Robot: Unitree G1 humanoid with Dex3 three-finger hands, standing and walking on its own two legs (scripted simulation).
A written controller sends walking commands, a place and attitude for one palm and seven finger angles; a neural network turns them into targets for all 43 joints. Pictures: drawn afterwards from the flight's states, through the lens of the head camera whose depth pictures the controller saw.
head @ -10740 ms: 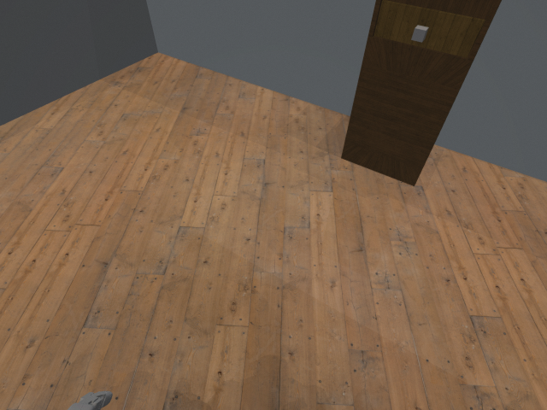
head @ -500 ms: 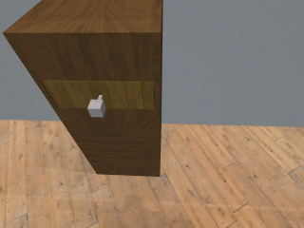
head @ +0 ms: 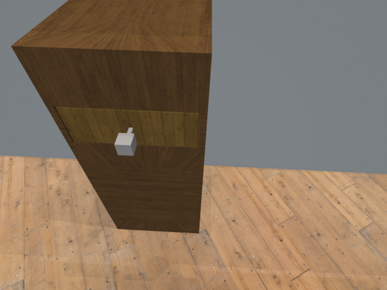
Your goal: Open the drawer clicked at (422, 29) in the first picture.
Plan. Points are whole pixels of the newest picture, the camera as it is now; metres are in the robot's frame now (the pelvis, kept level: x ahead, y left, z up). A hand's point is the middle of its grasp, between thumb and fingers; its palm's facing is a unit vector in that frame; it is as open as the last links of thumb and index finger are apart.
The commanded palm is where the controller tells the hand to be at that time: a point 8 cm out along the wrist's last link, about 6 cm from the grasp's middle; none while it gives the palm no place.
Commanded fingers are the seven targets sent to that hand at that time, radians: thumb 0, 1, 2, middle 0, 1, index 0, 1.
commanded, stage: look again from close up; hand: left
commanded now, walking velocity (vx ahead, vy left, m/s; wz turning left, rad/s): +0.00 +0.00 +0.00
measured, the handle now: (127, 138) +0.50 +0.21 +0.00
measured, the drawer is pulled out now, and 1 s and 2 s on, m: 0.00 0.00 0.00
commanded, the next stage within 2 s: raise the hand with hooked fingers in 1.30 s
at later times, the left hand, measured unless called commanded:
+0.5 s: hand out of the picture -0.02 +0.17 -0.18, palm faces +0.02 -0.99 -0.17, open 7.3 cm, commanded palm none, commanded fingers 0.00 0.90 0.90 -0.20 -0.30 -0.20 -0.30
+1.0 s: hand out of the picture -0.02 +0.17 -0.18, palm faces +0.02 -0.98 -0.17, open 7.3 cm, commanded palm none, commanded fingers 0.00 0.90 0.90 -0.20 -0.30 -0.20 -0.30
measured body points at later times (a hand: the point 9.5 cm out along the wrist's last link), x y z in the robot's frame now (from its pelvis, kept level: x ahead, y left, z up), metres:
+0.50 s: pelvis -0.01 +0.01 +0.00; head +0.00 +0.02 +0.45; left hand -0.02 +0.23 -0.16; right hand -0.02 -0.20 -0.16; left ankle -0.05 +0.11 -0.74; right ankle -0.03 -0.10 -0.74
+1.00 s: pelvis -0.01 +0.01 +0.00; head +0.00 +0.01 +0.45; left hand -0.02 +0.23 -0.16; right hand -0.02 -0.20 -0.16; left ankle -0.05 +0.11 -0.74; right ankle -0.03 -0.10 -0.74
